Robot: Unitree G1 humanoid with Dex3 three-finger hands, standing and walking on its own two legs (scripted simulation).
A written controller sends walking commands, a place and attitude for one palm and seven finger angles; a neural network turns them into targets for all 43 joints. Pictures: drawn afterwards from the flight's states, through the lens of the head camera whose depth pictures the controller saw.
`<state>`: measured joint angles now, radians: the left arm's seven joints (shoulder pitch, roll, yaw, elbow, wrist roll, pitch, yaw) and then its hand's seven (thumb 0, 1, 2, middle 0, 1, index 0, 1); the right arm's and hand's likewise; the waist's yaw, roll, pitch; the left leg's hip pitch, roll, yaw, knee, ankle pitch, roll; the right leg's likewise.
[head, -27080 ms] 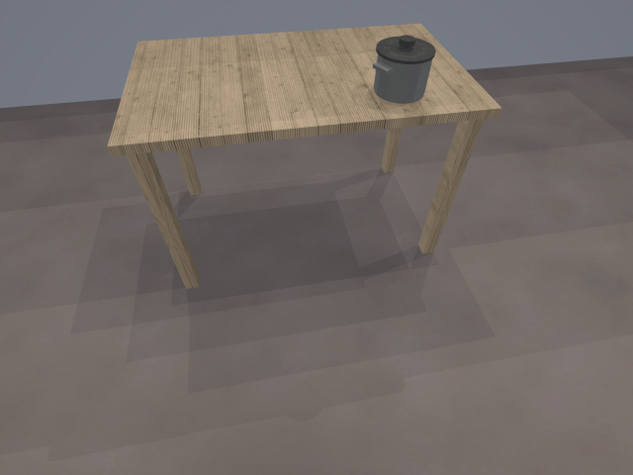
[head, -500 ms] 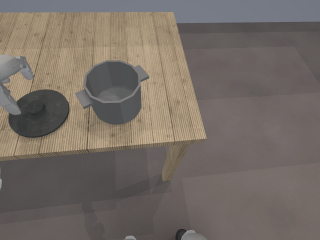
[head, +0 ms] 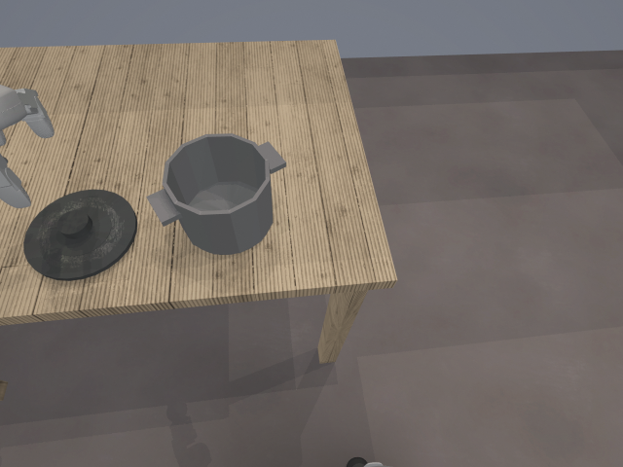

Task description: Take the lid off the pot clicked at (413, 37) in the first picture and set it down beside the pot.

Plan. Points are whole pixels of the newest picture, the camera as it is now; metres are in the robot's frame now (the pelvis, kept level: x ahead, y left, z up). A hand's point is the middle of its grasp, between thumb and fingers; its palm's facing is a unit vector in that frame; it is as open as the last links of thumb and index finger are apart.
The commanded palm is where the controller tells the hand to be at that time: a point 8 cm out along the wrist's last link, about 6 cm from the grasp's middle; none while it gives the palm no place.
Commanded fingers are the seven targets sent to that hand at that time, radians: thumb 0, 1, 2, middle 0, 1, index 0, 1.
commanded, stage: raise the empty hand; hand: left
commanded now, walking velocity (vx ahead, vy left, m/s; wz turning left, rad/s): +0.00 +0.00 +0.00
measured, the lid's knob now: (75, 224) +0.47 +0.34 -0.04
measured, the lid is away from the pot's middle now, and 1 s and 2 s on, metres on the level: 0.23 0.23 0.23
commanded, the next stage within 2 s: draw the hand back to the body in 0.10 s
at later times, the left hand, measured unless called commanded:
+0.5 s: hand out of the picture +0.44 +0.34 +0.11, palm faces -0.41 -0.10 -0.91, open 10.8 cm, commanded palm +0.43 +0.33 +0.18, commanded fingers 0.00 0.20 0.21 -0.25 -1.05 -0.25 -1.05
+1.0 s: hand (29, 163) +0.41 +0.27 +0.16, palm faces +0.37 -0.87 -0.31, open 10.5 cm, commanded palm +0.35 +0.31 +0.18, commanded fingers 0.00 0.39 0.40 -0.24 -0.84 -0.24 -0.84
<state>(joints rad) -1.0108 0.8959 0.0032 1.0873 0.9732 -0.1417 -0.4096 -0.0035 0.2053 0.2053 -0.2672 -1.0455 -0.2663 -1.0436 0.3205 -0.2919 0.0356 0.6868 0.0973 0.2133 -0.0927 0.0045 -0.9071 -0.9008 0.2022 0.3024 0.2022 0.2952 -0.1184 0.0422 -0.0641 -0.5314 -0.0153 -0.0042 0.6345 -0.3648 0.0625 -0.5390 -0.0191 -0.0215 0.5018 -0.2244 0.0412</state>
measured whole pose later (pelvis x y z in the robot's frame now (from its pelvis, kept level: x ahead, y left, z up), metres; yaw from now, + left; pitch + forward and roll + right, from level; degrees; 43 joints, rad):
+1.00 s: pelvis +0.02 -0.01 +0.02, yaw +0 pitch +3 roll -2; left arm -0.46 0.49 0.33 0.54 0.01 -0.10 0.03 0.00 0.25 0.26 -0.26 -0.99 -0.26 -0.99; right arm 0.28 -0.24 0.05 0.63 0.04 0.02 -0.06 0.01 -0.91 -0.90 0.20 0.30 0.20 0.30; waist -0.03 0.03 0.01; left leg -0.17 -0.02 0.00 0.43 -0.32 0.04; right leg -0.21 -0.02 -0.02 0.37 -0.21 0.03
